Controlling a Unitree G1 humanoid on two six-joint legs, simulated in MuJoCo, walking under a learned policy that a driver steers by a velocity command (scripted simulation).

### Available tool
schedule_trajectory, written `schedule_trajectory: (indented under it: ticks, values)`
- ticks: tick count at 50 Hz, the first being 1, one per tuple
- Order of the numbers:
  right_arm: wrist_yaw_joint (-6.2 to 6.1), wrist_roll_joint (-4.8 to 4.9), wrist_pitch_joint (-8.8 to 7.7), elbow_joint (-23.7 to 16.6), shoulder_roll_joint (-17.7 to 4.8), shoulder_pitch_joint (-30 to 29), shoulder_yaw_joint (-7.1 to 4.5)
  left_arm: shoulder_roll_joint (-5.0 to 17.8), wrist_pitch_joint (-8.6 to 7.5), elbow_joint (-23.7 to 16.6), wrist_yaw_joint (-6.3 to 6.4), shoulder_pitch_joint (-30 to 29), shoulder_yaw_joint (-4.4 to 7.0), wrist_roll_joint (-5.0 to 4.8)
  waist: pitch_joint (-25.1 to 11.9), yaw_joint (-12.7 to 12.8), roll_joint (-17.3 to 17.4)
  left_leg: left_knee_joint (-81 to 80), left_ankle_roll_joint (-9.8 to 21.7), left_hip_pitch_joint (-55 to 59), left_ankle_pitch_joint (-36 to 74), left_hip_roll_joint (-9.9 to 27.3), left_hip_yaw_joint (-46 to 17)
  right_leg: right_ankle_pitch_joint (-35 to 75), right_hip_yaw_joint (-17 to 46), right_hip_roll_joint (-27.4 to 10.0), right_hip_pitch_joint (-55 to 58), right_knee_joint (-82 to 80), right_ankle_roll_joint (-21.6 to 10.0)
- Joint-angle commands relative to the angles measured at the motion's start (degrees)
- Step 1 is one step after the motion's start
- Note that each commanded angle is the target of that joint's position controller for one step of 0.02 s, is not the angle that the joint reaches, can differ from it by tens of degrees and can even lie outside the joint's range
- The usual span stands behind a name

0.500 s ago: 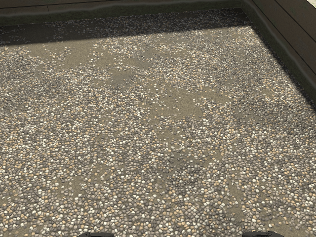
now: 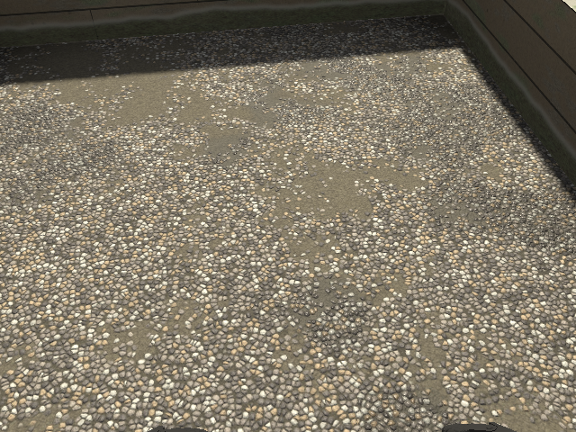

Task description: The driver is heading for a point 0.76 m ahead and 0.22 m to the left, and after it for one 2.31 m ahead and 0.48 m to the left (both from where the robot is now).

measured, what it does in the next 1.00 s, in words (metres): stands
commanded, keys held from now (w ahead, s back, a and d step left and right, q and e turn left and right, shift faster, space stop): w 0.14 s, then no key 0.64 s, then w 0.22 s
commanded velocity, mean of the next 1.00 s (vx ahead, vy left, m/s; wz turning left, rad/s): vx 0.23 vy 0.00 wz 0.00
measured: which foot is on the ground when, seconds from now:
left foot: down 0.00-1.00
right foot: down 0.00-1.00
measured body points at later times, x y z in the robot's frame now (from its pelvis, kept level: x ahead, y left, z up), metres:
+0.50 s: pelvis +0.01 -0.01 +0.02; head +0.01 -0.02 +0.47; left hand +0.16 +0.18 -0.08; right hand +0.19 -0.20 -0.08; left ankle -0.01 +0.13 -0.72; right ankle -0.02 -0.07 -0.72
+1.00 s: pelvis +0.00 -0.02 +0.02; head +0.00 -0.02 +0.47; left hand +0.17 +0.17 -0.07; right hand +0.17 -0.22 -0.09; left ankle -0.01 +0.13 -0.72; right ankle -0.02 -0.08 -0.72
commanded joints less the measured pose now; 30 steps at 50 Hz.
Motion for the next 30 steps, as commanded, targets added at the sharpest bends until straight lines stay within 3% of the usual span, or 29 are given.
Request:
schedule_trajectory:
  ticks: [1,3,4,5,6,7,8,10,15,20,30]
  values:
    - [-0.03,-0.11,-0.68,-5.97,-4.18,-7.0,-1.12,3.03,-0.97,-6.2,-0.41,-6.05,0.94,0.5,-3.42,0.58,-0.2,-2.61,1.35,2.38,17.97,1.87,-2.16,21.22,4.82,-5.32,-2.09,-6.47,-0.24]
    - [-0.05,-0.21,-0.6,-5.95,-3.94,-6.32,-1.09,2.94,-1.18,-5.76,-0.53,-4.83,0.91,0.7,-5.18,0.64,-0.39,-2.21,1.28,3.18,18.97,1.92,-2.02,21.73,4.44,-5.15,-1.75,-6.02,-0.05]
    - [-0.26,-0.09,-1.22,-4.49,-3.36,-3.36,-1.07,3.49,-1.19,-4.42,0.36,-1.85,1.08,-0.21,-9.16,-0.3,-0.46,-2.98,1.34,6.09,7.73,0.95,-1.38,12.58,6.8,-5.56,-0.1,-8.85,-0.29]
    - [-0.22,-0.04,-1.35,-4.78,-3.16,-4.43,-0.89,3.9,-0.92,-4.91,0.61,-3.76,1.13,-0.58,-4.68,-0.69,-1.14,-3.41,1.2,4.14,6.22,0.6,-1.07,10.84,7.65,-5.89,-1.99,-10.14,-0.48]
    - [-0.16,-0.06,-1.37,-4.74,-3.17,-4.92,-0.84,4.07,-0.65,-5.3,0.71,-4.58,1.17,-0.65,-2.85,-0.75,-1.51,-3.53,1.17,3.36,5.65,0.54,-1.1,9.85,8.12,-6.15,-2.91,-10.82,-0.66]
    - [-0.02,0.12,-0.85,-6.15,-3.99,-7.74,-0.87,3.49,-0.69,-6.84,-0.14,-7.67,0.88,-0.07,0.22,0.02,-1.01,-3.03,1.04,0.81,16.19,1.48,-1.74,19.76,5.46,-5.61,-3.89,-7.56,-0.43]
    - [0.01,-0.22,-0.66,-5.67,-4.21,-6.39,-1.03,3.04,-0.85,-6.21,-0.42,-5.25,0.85,0.56,-3.02,0.54,-0.37,-2.9,1.35,2.19,17.44,1.86,-2.43,20.49,4.98,-5.42,-2.34,-6.91,-0.34]
    - [-0.03,-0.37,-0.6,-5.24,-3.78,-4.96,-0.87,2.77,-1.26,-5.25,-0.57,-3.18,0.65,0.88,-4.97,0.54,0.06,-3.88,1.56,3.27,17.4,2.33,-3.04,20.04,5.03,-5.41,-1.29,-7.27,-0.22]
    - [0.07,-0.3,-0.1,-4.16,-2.59,-5.65,-0.2,1.47,-1.53,-3.97,-0.67,-2.88,-0.24,0.92,-2.88,0.18,0.69,-10.91,1.01,4.51,14.96,3.83,-5.35,18.4,6.53,-6.65,-0.41,-13.66,0.38]
    - [0.08,-0.2,-0.14,-1.18,-4.25,-2.38,-0.89,3.61,-2.05,-1.34,-0.95,-0.01,0.63,0.44,-3.18,-0.4,-0.15,-15.91,0.9,7.6,16.28,4.91,-5.91,24.18,7.82,-7.36,4.36,-18.73,-0.16]
    - [-0.28,0.51,-0.49,0.88,-4.41,-0.03,-1.44,4.47,-1.68,0.7,-1.0,1.07,1.59,-0.42,-4.99,-0.24,-0.23,-17.53,0.5,7.52,18.39,5.56,-4.63,31.28,7.88,-7.9,9.36,-20.76,-1.05]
